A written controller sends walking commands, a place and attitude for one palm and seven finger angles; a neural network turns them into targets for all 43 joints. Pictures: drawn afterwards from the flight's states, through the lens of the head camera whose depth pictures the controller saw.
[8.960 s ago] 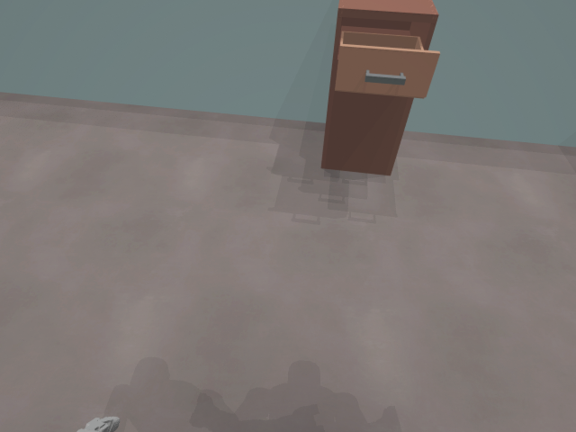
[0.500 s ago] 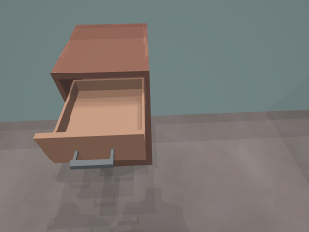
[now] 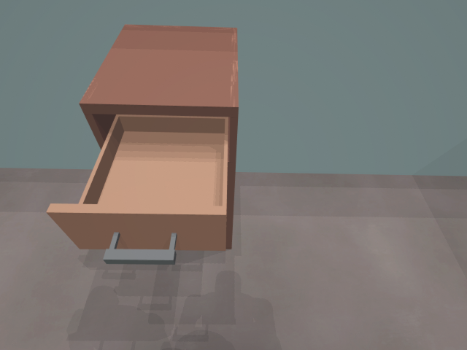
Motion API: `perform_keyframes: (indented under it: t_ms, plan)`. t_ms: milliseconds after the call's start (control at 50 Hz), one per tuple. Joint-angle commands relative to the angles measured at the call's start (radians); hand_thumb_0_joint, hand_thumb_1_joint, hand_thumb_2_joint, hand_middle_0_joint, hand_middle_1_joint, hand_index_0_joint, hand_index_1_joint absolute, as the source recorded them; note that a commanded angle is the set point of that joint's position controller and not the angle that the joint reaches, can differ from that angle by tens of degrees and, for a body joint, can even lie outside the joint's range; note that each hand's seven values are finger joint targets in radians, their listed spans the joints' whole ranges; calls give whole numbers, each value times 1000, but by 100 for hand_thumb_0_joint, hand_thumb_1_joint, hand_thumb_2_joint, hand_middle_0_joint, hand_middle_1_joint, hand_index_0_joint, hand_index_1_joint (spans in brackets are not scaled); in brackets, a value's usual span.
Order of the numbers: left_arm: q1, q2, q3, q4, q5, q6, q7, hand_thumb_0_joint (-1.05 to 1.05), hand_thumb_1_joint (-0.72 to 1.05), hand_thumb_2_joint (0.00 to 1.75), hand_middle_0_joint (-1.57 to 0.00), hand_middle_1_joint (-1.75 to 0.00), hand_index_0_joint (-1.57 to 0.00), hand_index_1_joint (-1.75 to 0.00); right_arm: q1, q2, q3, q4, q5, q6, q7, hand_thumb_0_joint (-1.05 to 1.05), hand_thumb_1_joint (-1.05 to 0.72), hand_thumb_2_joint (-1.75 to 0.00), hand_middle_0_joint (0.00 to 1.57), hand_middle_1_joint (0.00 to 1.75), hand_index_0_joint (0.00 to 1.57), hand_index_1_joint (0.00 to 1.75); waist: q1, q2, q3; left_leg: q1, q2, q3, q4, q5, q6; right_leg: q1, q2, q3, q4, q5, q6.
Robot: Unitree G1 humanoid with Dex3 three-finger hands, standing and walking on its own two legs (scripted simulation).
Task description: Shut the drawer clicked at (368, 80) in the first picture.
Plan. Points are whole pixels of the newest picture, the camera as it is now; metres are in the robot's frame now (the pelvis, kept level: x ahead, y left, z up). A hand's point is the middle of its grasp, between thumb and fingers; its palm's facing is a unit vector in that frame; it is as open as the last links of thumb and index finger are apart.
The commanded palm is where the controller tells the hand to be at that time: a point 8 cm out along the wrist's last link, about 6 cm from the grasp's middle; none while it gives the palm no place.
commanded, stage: come to a stop and stand still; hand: left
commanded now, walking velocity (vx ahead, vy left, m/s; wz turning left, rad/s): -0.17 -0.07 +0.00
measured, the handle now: (142, 247) +0.32 +0.20 -0.07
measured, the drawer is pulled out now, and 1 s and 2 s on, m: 0.29 0.29 0.29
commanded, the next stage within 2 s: none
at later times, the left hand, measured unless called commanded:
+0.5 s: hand out of the picture +0.02 +0.18 -0.17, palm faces +0.04 -0.98 -0.21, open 7.3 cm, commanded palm none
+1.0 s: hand out of the picture -0.02 +0.23 -0.16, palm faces +0.02 -0.97 -0.23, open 7.4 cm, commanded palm none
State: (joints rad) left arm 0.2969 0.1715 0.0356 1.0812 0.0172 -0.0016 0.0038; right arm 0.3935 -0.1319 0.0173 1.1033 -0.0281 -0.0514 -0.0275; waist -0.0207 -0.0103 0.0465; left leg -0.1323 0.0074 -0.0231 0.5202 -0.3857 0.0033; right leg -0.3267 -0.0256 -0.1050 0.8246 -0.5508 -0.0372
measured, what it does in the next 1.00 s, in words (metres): steps on the spot: right foot, then left foot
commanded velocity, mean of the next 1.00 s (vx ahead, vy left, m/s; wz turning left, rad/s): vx -0.04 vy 0.01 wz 0.00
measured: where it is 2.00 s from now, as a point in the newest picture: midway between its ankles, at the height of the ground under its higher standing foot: outside the picture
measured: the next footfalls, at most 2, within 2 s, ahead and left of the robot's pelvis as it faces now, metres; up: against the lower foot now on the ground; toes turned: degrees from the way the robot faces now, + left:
right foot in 0.06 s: +0.06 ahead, -0.09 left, +0.00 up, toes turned -2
left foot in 0.32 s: +0.05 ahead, +0.13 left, +0.00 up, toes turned +4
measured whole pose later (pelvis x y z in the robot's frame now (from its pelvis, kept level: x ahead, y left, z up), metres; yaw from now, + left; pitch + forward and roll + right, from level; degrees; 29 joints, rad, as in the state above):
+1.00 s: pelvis +0.00 +0.05 +0.01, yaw +0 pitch +0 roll +0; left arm 0.34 0.17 0.00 1.05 0.02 0.01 0.02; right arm 0.32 -0.17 0.01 1.05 -0.01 0.01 0.00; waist 0.00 0.02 0.01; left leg -0.23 -0.04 0.10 0.45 -0.22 0.06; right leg -0.25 -0.05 -0.03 0.49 -0.23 0.02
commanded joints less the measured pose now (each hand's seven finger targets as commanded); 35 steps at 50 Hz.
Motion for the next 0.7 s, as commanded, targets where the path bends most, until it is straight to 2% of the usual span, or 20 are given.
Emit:
perform_keyframes:
  t_ms: [0, 20, 40, 60, 80, 120, 180, 240, 260, 300, 320, 360, 380, 400, 420, 460, 500, 560, 620, 680]
  plan:
    - [60, 9, 5, -56, -11, -46, 3, 0, 90, 90, -20, -30, -20, -30, 17, -155, -27, -29, 11, 3, -23, 0, -90, -90, 20, 30, 20, 30, 65, 130, -10, -19, 139, -98, -23, 796, 117, 129, 12, -14, -323, 350, 13]
    - [139, 48, 10, -31, -12, -53, 12, 0, 90, 90, -20, -30, -20, -30, 13, -138, -26, -34, 20, 0, -23, 0, -90, -90, 20, 30, 20, 30, 88, 41, -74, -59, 105, -64, 58, 742, 74, 278, -33, 50, -378, 574, 11]
    - [196, 104, 20, -5, -11, -60, 25, 0, 90, 90, -20, -30, -20, -30, 18, -115, -25, -46, 29, -2, -20, 0, -90, -90, 20, 30, 20, 30, 93, -71, -132, -203, 46, -18, 150, 469, 23, 431, -185, 227, -336, 969, -54]
    - [214, 142, 22, 12, -12, -63, 31, 0, 90, 90, -20, -30, -20, -30, 17, -84, -27, -51, 34, 4, -19, 0, -90, -90, 20, 30, 20, 30, 85, -161, -155, -238, -9, 18, 266, -44, -5, 446, -353, 326, -366, 1324, -164]
    - [175, 149, 13, 2, -1, -58, 36, 0, 90, 90, -20, -30, -20, -30, 37, -63, -34, -47, 39, 11, -24, 0, -90, -90, 20, 30, 20, 30, 54, -109, -142, -217, -10, -4, 305, -227, -9, 381, -399, 306, -372, 1420, -223]
    - [64, 105, 6, -24, 6, -45, 45, 0, 90, 90, -20, -30, -20, -30, 9, -32, -35, -31, 34, 41, -21, 0, -90, -90, 20, 30, 20, 30, 33, -231, -39, -225, 25, 16, 365, -234, -17, 259, -338, 242, -393, 1375, -221]
    - [13, 103, 4, -52, 9, -28, 47, 0, 90, 90, -20, -30, -20, -30, 3, -6, -35, -21, 36, 53, -9, 0, -90, -90, 20, 30, 20, 30, 13, -152, -12, -165, 18, 67, 203, -114, -24, 197, -257, 143, -389, 1189, -164]
    - [-20, 125, 14, -68, -6, -9, 46, 0, 90, 90, -20, -30, -20, -30, 44, -5, -36, 0, 29, 57, -2, 0, -90, -90, 20, 30, 20, 30, -12, -79, -28, 5, 8, 109, -56, 207, -32, 91, -190, 115, -351, 795, -99]
    - [-22, 113, 14, -74, -11, -2, 42, 0, 90, 90, -20, -30, -20, -30, 35, -27, -39, -2, 24, 54, -2, 0, -90, -90, 20, 30, 20, 30, -6, -29, -6, 38, 31, 91, -109, 294, -26, 51, -155, 105, -328, 668, -67]
    - [4, 70, 8, -80, -12, 11, 39, 0, 90, 90, -20, -30, -20, -30, -32, -87, -41, -35, 13, 46, -6, 0, -90, -90, 20, 30, 20, 30, 34, 102, 19, -58, 164, -38, -158, 453, 36, 59, -74, 85, -327, 411, -7]
    - [24, 51, 5, -81, -5, 13, 40, 0, 90, 90, -20, -30, -20, -30, -66, -98, -42, -54, 11, 47, -4, 0, -90, -90, 20, 30, 20, 30, 50, 71, 41, -130, 188, -45, -180, 380, 58, 102, -54, 85, -335, 317, 0]
    - [26, 53, -3, -62, 1, 16, 36, 0, 90, 90, -20, -30, -20, -30, -131, -99, -35, -67, 12, 48, -2, 0, -90, -90, 20, 30, 20, 30, 59, 100, 94, -199, 151, -37, -210, 169, 45, 119, -71, 112, -400, 276, 2]
    - [148, 130, -4, -24, 3, -17, 70, 0, 90, 90, -20, -30, -20, -30, -251, -147, -50, -141, 30, 34, 0, 0, -90, -90, 20, 30, 20, 30, 107, -70, 44, -181, 108, 66, 120, 201, -3, 126, -176, 218, -461, 877, 39]
    - [74, 167, 3, -76, 8, -41, 64, 0, 90, 90, -20, -30, -20, -30, -145, -78, -46, -169, 27, 48, 14, 0, -90, -90, 20, 30, 20, 30, 18, -116, -82, -219, 45, 57, 202, -47, -5, 201, -286, 309, -452, 900, -35]
    - [41, 178, 3, -97, 9, -50, 55, 0, 90, 90, -20, -30, -20, -30, -145, -81, -43, -167, 17, 59, 18, 0, -90, -90, 20, 30, 20, 30, 30, -43, -96, -202, 48, 54, 225, -63, -5, 196, -313, 328, -451, 912, -103]
    - [2, 163, 2, -122, 13, -49, 55, 0, 90, 90, -20, -30, -20, -30, -111, -77, -44, -165, 21, 61, 21, 0, -90, -90, 20, 30, 20, 30, -6, -19, -108, -160, 34, 62, 179, -34, -6, 154, -258, 255, -451, 726, -144]
    - [-30, 160, -3, -125, 7, -37, 50, 0, 90, 90, -20, -30, -20, -30, -60, -77, -39, -148, 22, 53, 22, 0, -90, -90, 20, 30, 20, 30, -34, -23, -75, -38, 19, 77, -12, 105, -8, 62, -182, 180, -413, 507, -88]
    - [-7, 99, -14, -128, -2, -15, 42, 0, 90, 90, -20, -30, -20, -30, -70, -141, -41, -155, 10, 40, 17, 0, -90, -90, 20, 30, 20, 30, 3, 81, 27, -111, 134, -43, -121, 170, 42, 1, -64, 116, -390, 230, -7]
    - [26, 94, -20, -112, 7, 4, 36, 0, 90, 90, -20, -30, -20, -30, -122, -162, -41, -172, 7, 46, 18, 0, -90, -90, 20, 30, 20, 30, 29, 149, 125, -285, 141, -111, -269, -133, 58, 59, -31, 83, -366, 168, 8]
    - [67, 81, -22, -102, 11, 7, 30, 0, 90, 90, -20, -30, -20, -30, -128, -178, -44, -177, 6, 48, 18, 0, -90, -90, 20, 30, 20, 30, 43, 77, 121, -317, 134, -113, -308, -234, 62, 82, -25, 75, -358, 183, 14]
